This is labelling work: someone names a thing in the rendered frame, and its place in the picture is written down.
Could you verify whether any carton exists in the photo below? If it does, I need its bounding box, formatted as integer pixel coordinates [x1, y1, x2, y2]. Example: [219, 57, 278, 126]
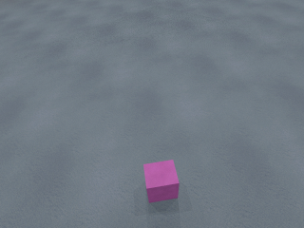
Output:
[143, 160, 180, 203]

